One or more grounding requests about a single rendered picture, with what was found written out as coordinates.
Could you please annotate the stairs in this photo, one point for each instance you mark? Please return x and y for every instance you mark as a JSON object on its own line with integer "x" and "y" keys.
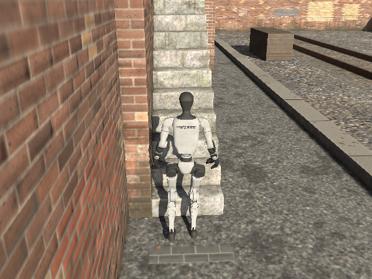
{"x": 181, "y": 64}

